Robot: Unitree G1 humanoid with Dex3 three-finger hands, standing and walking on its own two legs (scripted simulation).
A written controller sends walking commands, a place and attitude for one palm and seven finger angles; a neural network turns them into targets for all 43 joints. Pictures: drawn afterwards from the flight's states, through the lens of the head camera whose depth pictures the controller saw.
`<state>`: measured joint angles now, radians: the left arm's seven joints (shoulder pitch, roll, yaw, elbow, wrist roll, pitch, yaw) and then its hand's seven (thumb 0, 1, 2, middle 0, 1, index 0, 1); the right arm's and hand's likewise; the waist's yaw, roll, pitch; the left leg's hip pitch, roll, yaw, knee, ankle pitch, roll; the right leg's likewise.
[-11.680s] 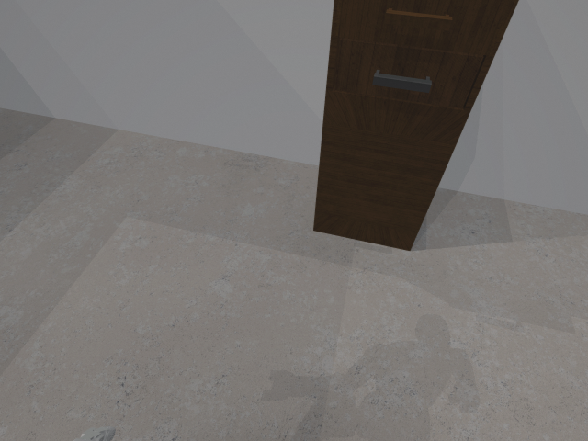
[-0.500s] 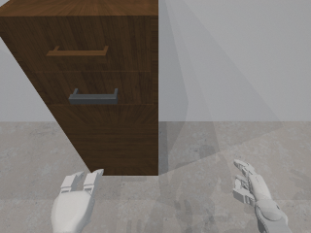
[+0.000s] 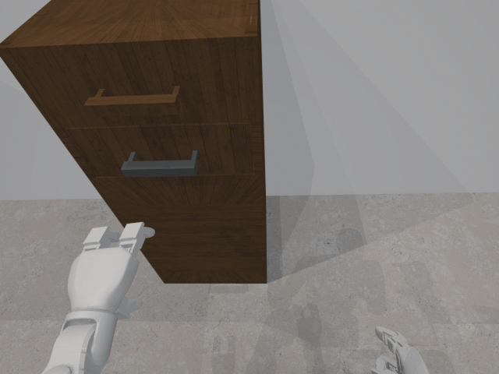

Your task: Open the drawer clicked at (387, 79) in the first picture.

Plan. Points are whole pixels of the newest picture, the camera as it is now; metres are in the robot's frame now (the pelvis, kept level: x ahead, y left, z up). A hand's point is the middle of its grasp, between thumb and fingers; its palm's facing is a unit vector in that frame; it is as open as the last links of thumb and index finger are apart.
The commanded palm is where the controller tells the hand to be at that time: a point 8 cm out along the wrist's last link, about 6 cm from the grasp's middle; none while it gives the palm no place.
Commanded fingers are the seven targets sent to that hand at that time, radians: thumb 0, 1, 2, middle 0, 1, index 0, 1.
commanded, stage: raise the hand with hooked fingers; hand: left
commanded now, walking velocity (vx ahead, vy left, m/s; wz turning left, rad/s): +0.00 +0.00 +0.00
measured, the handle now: (162, 161) +0.51 +0.27 +0.01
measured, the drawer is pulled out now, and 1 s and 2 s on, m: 0.00 0.00 0.00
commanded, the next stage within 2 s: move the hooked fingers above the handle in 0.96 s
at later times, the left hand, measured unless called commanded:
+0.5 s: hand (96, 215) +0.29 +0.27 +0.12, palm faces +0.12 -0.06 -0.99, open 13.8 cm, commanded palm +0.27 +0.27 +0.17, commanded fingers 0.00 -0.50 0.30 -0.30 -1.20 -0.30 -1.20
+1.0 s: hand (96, 207) +0.30 +0.26 +0.13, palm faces +0.13 -0.06 -0.99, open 13.8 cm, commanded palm +0.27 +0.26 +0.18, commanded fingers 0.00 -0.50 0.30 -0.30 -1.20 -0.30 -1.20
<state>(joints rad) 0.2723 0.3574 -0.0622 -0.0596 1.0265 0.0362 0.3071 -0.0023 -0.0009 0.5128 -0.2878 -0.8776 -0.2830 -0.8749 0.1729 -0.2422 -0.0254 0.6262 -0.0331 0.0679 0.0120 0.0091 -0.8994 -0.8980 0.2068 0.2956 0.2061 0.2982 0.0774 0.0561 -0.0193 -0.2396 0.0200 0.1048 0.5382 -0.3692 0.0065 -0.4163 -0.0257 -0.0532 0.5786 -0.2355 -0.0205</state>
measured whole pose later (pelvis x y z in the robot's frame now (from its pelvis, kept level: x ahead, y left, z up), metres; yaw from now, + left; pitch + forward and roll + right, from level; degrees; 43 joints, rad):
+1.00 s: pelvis +0.00 +0.01 +0.01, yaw +2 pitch +1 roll +0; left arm -0.14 0.49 -0.04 0.02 0.92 0.04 0.07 0.00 -0.49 0.30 -0.32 -1.20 -0.32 -1.20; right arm 0.15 -0.27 -0.02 0.66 0.02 0.10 0.01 0.01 -0.90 -0.90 0.20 0.30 0.20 0.30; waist 0.10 0.08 0.01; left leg -0.11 -0.01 0.07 0.36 -0.27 0.02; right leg -0.27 -0.05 -0.08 0.40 -0.15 0.00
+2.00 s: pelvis +0.00 +0.01 +0.01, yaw +2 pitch +7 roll +1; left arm -0.54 0.46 -0.09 0.59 1.01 -0.05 0.14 0.00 -0.49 0.30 -0.32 -1.20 -0.32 -1.20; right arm 0.23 -0.27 -0.04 0.67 0.03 0.08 -0.03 0.01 -0.90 -0.90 0.20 0.30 0.20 0.30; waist 0.03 0.05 -0.03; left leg -0.26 -0.01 0.08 0.44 -0.30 0.02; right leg -0.42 -0.05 -0.07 0.47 -0.17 -0.01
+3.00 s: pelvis +0.00 +0.01 +0.00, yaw +1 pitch +13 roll +1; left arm -0.75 0.48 -0.02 0.92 1.07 -0.07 0.25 0.00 -0.49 0.30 -0.32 -1.20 -0.32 -1.20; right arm 0.30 -0.27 -0.06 0.69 0.01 0.10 -0.02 0.00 -0.90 -0.90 0.20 0.30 0.20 0.30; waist -0.04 0.05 -0.08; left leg -0.40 0.01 0.09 0.52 -0.34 0.02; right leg -0.56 -0.03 -0.06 0.54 -0.20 -0.01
